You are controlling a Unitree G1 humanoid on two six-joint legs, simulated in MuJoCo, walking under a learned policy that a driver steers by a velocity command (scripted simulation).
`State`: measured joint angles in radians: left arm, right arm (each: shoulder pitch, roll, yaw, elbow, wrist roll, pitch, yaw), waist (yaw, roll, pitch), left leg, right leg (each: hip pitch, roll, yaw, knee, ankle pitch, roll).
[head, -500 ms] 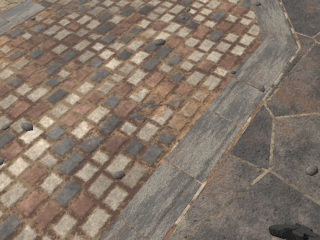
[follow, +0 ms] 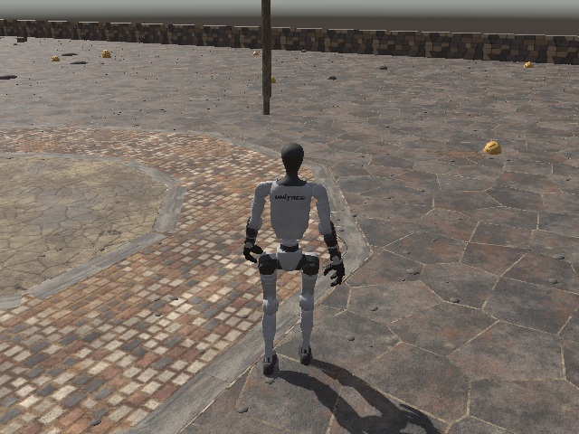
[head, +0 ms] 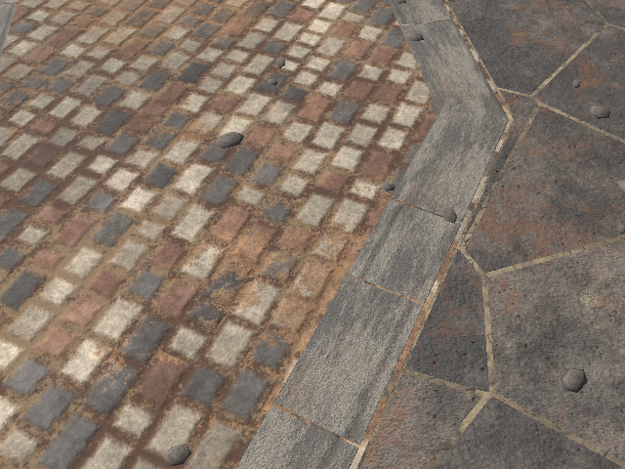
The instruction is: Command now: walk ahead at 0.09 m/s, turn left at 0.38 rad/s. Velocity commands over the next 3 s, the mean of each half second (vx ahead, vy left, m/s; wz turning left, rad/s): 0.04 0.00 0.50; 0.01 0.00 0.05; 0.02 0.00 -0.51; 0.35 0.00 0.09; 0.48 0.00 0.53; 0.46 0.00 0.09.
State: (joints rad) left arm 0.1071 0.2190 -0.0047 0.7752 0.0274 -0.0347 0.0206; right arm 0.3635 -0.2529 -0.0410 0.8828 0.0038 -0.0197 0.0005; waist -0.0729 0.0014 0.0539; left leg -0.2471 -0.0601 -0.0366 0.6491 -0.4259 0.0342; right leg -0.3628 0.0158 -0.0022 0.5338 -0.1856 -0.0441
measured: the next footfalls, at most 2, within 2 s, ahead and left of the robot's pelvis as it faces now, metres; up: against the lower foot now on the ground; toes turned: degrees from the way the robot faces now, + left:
left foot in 0.38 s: +0.01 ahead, +0.12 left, +0.00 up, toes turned +15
right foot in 0.82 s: +0.06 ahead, -0.07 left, +0.00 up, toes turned +22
